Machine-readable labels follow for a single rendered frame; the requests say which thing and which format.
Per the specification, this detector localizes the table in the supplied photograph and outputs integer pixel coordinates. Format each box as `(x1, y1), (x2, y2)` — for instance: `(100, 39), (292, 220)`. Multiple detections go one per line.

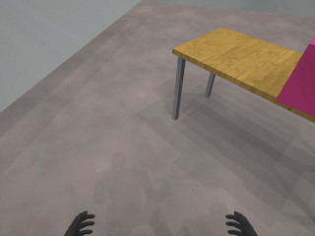
(172, 27), (315, 223)

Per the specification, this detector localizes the left robot hand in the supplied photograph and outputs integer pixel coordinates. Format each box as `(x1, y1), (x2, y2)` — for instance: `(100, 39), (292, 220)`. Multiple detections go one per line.
(64, 211), (95, 236)

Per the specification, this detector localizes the carton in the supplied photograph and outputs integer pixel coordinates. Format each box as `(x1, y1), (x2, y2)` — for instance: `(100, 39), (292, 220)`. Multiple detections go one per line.
(276, 36), (315, 117)

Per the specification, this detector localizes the right robot hand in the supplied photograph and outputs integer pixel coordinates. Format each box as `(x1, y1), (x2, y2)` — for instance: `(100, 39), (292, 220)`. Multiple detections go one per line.
(225, 211), (258, 236)

